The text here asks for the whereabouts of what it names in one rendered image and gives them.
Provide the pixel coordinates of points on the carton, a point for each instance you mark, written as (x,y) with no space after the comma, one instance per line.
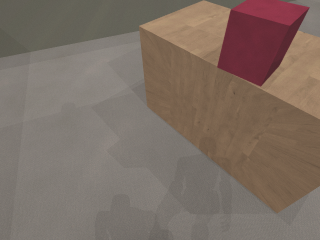
(257,37)

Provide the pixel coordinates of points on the pedestal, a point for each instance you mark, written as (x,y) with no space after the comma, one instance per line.
(266,137)

